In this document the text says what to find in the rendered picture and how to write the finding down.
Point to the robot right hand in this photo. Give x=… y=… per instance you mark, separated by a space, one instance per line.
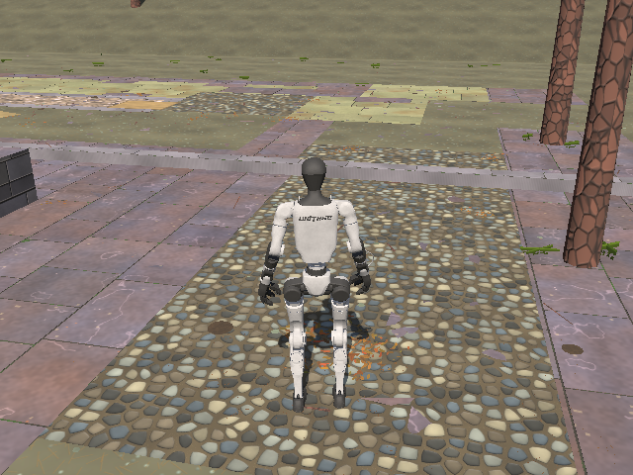
x=360 y=279

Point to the robot left hand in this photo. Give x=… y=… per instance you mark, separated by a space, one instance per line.
x=264 y=290

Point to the robot left shin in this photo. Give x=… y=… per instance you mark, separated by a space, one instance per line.
x=297 y=363

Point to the left robot upper arm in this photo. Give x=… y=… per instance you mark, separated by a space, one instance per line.
x=283 y=212

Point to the right robot upper arm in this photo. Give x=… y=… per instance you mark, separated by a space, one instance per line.
x=346 y=210

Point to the right robot forearm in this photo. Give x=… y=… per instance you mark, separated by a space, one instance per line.
x=360 y=261

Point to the left robot forearm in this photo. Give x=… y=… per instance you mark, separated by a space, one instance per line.
x=269 y=267

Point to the robot torso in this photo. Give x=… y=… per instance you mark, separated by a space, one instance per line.
x=315 y=229

